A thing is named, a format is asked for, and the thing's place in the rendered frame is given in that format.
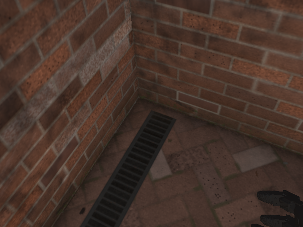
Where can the right robot hand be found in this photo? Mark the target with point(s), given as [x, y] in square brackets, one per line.
[287, 201]

